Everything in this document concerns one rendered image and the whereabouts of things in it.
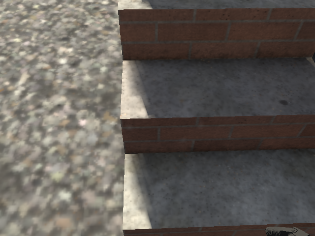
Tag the robot right hand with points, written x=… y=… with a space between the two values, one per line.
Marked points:
x=284 y=231

